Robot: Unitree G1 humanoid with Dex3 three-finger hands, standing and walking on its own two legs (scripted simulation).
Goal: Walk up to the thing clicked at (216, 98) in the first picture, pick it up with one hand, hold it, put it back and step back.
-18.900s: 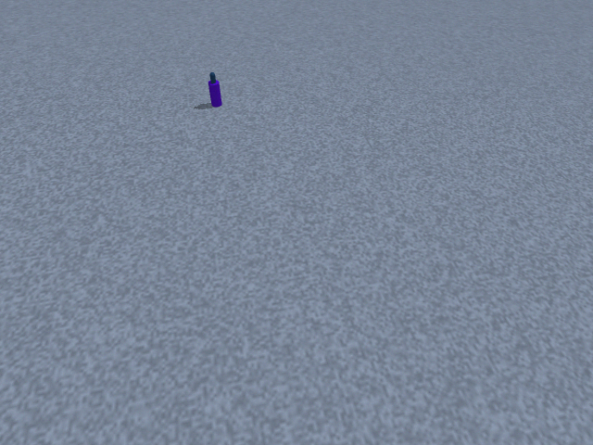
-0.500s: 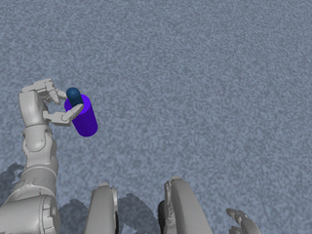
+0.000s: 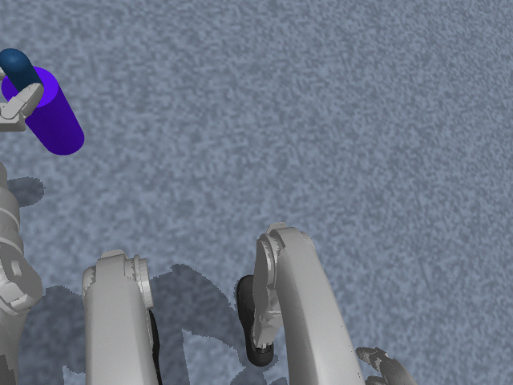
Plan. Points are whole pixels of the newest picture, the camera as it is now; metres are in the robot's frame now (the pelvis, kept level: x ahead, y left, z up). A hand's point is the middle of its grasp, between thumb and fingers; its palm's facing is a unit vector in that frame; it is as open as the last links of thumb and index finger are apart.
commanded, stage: crouch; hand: left
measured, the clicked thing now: (42, 104) +0.54 +0.22 -0.10
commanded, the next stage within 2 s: lower in 0.78 s
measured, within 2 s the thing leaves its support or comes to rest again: neither
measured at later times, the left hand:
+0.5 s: hand (16, 94) +0.57 +0.26 -0.13, palm faces +0.32 -0.95 -0.05, open 6.0 cm
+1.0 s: hand (29, 99) +0.58 +0.26 -0.17, palm faces +0.30 -0.95 -0.04, open 5.9 cm
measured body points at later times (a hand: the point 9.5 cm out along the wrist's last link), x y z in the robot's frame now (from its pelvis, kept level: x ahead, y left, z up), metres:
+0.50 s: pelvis -0.02 +0.01 -0.08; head +0.25 +0.08 +0.27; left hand +0.55 +0.31 -0.13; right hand -0.03 -0.26 -0.16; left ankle +0.07 +0.13 -0.38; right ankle +0.10 -0.12 -0.38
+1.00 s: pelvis -0.01 +0.01 -0.09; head +0.28 +0.09 +0.24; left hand +0.56 +0.31 -0.17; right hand +0.00 -0.27 -0.15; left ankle +0.07 +0.13 -0.38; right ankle +0.10 -0.12 -0.38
